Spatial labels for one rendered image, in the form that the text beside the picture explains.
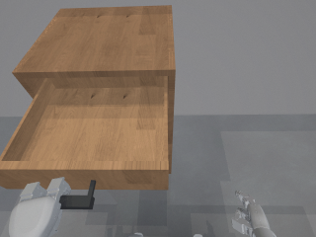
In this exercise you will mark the right robot hand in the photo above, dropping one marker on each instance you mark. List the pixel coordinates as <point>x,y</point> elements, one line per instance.
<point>245,221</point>

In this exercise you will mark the drawer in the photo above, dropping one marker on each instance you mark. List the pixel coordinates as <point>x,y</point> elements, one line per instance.
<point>112,130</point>

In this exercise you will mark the cabinet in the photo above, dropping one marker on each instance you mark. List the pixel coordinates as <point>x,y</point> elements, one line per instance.
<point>128,41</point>

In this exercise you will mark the handle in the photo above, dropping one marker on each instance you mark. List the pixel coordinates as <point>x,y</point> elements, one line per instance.
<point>79,201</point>

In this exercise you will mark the robot right forearm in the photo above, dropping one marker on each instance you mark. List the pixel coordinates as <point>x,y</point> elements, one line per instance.
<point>262,232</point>

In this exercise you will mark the left robot hand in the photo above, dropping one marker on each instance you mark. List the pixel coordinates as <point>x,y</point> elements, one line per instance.
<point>38,213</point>

